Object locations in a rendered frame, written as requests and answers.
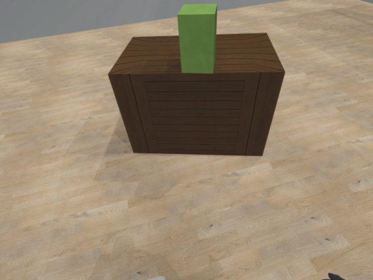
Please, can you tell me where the carton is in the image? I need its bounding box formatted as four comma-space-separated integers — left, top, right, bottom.
177, 3, 217, 74

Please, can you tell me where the pedestal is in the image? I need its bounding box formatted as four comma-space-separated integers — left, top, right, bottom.
108, 33, 285, 156

